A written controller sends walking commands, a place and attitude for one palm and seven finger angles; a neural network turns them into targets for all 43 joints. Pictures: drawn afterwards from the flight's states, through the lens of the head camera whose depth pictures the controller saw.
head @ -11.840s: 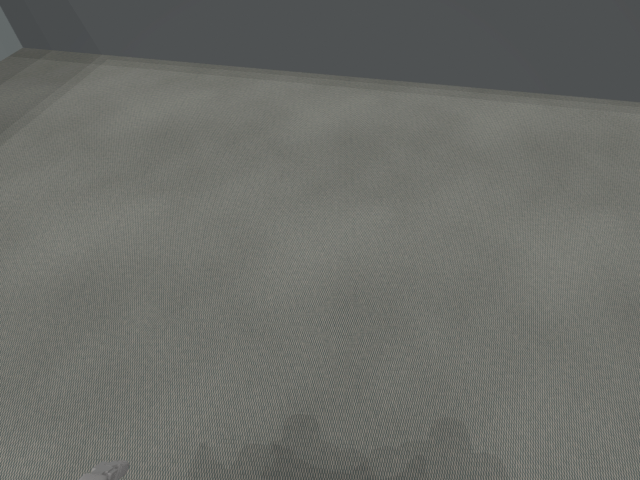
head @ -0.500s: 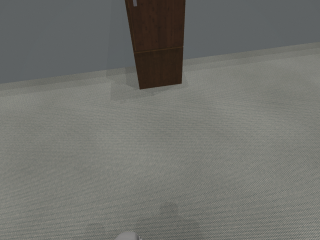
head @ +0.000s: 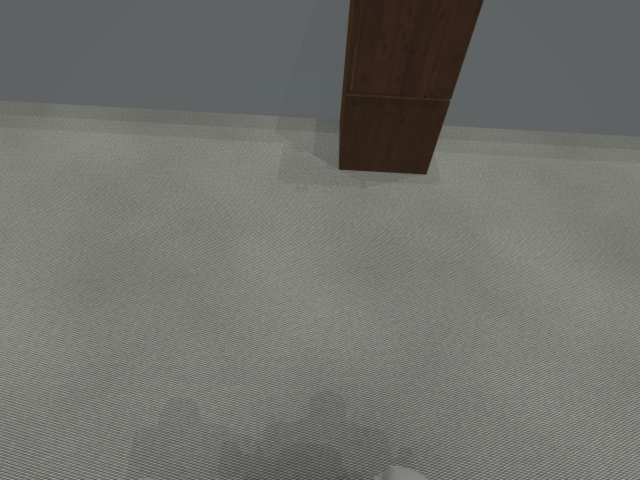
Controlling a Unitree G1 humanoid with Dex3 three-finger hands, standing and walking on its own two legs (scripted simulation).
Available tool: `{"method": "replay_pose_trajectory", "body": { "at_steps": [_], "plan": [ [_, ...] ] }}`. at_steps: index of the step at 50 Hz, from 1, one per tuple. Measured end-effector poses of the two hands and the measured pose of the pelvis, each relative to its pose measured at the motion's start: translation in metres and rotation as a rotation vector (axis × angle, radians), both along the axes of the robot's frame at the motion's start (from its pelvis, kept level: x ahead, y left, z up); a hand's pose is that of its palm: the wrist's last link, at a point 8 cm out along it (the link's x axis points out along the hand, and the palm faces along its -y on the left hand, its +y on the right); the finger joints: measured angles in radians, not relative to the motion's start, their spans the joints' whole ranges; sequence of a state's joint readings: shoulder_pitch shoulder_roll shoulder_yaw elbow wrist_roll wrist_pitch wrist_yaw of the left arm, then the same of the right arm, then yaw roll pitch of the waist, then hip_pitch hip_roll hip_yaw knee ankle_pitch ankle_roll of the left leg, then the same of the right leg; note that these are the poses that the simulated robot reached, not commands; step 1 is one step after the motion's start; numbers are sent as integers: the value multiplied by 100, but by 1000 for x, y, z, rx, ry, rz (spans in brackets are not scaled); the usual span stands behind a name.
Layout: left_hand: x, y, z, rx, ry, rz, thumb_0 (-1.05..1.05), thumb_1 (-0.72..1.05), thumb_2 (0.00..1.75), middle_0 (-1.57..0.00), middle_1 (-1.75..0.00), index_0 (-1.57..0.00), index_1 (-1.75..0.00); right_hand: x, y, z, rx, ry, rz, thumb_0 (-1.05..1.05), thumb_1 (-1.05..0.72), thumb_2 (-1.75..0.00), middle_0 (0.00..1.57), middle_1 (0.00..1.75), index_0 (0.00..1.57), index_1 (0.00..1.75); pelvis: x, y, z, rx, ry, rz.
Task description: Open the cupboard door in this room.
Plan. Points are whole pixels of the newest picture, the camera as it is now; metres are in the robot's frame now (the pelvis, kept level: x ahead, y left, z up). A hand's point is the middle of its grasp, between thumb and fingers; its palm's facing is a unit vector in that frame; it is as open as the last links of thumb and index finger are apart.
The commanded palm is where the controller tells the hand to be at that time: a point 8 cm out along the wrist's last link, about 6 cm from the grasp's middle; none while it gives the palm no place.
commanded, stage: turn or walk to find it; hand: left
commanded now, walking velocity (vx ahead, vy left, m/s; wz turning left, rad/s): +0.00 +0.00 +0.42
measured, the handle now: out of the picture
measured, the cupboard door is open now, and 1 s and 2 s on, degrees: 0 0 0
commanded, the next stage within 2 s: stand and wait in 0.48 s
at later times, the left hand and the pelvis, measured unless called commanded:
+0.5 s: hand out of the picture +0.01 +0.15 -0.15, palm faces +0.24 -0.93 -0.27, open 7.3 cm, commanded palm none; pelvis -0.01 -0.05 +0.00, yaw +14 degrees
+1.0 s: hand out of the picture -0.09 +0.17 -0.18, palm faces +0.30 -0.93 -0.21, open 7.4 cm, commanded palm none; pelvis -0.04 -0.01 +0.00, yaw +16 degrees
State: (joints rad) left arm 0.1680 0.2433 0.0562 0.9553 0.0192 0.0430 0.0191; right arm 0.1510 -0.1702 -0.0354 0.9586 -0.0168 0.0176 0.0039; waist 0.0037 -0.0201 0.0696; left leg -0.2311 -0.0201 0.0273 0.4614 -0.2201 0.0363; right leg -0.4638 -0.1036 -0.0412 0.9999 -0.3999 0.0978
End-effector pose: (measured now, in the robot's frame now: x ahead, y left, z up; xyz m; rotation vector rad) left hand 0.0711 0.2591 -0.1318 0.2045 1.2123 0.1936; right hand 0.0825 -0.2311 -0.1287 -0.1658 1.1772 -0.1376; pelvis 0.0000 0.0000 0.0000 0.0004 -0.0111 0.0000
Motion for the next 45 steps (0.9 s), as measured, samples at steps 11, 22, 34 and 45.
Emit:
{"method": "replay_pose_trajectory", "body": {
  "at_steps": [11,22,34,45],
  "plan": [
    [29,-56,20,33,-153,-11,1,91,90,-20,-30,-20,-30,-35,-53,-33,31,132,-8,0,-91,-90,21,30,20,30,-1,-41,-9,26,-7,103],
    [-54,-68,18,18,-27,167,1,91,90,-21,-30,-21,-30,-32,-71,-23,-1,223,109,0,-91,-90,20,30,20,30,-6,-51,2,38,-3,214],
    [-175,-27,-23,-39,160,344,1,91,90,-21,-30,-21,-30,38,1,-7,-58,25,300,0,-91,-90,20,30,20,30,-31,-13,-12,5,-7,274],
    [-192,-28,-14,-81,195,351,1,91,90,-20,-30,-20,-30,30,51,3,1,-21,315,0,-92,-90,21,30,20,30,-40,2,3,7,-15,281]
  ]
}}
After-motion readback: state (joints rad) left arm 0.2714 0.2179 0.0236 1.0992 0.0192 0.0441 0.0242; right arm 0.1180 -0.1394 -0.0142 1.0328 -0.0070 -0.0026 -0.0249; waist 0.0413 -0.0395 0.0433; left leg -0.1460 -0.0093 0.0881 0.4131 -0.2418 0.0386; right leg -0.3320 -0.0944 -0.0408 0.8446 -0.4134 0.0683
